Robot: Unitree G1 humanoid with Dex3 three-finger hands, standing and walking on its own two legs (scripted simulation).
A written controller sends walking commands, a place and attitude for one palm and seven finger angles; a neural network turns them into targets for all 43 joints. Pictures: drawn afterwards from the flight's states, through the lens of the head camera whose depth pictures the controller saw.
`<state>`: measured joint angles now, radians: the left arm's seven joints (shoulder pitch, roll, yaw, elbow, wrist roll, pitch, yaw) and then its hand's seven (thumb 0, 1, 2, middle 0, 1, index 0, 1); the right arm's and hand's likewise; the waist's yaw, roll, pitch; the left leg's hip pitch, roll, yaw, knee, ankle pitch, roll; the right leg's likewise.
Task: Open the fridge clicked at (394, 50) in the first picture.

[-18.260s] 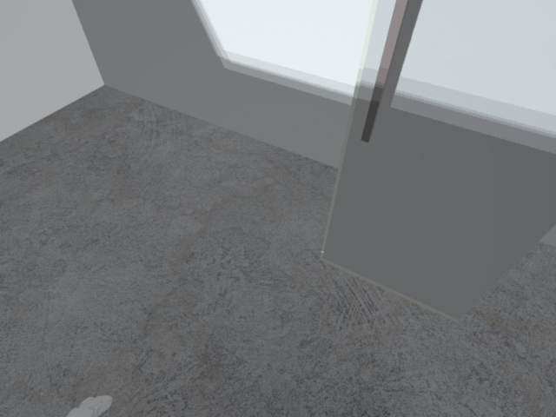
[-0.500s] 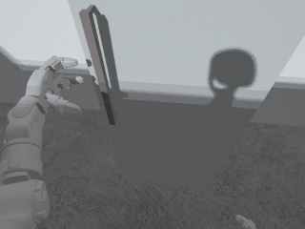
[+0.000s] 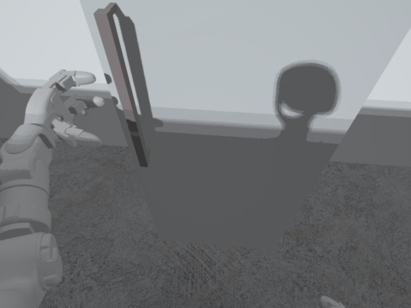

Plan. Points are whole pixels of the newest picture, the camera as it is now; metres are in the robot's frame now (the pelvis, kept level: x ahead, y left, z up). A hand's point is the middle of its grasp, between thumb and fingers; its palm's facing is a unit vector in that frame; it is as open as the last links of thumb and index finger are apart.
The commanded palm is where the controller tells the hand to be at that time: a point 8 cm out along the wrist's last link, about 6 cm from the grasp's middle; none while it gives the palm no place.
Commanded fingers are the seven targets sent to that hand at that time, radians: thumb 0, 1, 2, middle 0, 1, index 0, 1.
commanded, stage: feel for the door with the fingertips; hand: left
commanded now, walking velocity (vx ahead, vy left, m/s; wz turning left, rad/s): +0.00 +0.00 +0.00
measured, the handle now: (132, 102) +0.49 +0.17 +0.15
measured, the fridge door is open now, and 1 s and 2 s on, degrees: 0 0 0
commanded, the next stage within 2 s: slide the fingers in behind the handle in 0.78 s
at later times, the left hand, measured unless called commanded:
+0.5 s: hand (105, 109) +0.43 +0.20 +0.18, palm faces -0.03 -1.00 -0.01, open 14.0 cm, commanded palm +0.40 +0.25 +0.18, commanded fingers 0.00 -0.50 0.30 -0.30 -1.20 -0.30 -1.20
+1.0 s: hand (111, 102) +0.45 +0.19 +0.18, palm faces -0.06 -1.00 -0.01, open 13.5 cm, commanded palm +0.43 +0.24 +0.18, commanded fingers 0.00 -0.50 0.30 -0.30 -1.20 -0.30 -1.20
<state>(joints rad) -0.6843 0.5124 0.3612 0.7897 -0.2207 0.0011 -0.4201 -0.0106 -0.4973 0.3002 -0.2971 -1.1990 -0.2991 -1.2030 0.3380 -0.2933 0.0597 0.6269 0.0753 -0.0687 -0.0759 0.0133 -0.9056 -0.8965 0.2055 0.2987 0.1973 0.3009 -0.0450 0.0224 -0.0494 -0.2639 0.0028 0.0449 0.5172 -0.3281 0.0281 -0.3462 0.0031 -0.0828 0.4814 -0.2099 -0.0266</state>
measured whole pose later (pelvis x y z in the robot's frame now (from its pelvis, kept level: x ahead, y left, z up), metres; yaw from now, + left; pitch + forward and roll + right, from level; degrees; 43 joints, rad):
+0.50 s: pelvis +0.00 +0.00 +0.00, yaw +0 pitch +4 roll -1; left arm -0.68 0.40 0.30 0.69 -0.19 0.04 -0.29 -0.01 -0.50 0.30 -0.30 -1.20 -0.30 -1.20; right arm 0.29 -0.26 0.07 0.61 0.06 -0.07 -0.06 0.01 -0.91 -0.90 0.21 0.30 0.20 0.30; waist -0.03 0.03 -0.04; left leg -0.24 0.00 0.05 0.50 -0.32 0.03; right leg -0.33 0.00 -0.07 0.47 -0.21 -0.02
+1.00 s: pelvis -0.01 +0.00 +0.00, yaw +1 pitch +5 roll -1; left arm -0.86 0.45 0.29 0.95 -0.17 -0.05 -0.33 -0.01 -0.50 0.30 -0.38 -1.26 -0.38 -1.25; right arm 0.34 -0.28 0.06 0.66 0.06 -0.08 -0.07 0.01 -0.91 -0.90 0.21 0.30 0.20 0.30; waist -0.06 0.02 -0.04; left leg -0.30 -0.01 0.04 0.53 -0.32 0.03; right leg -0.38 -0.01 -0.09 0.49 -0.20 -0.03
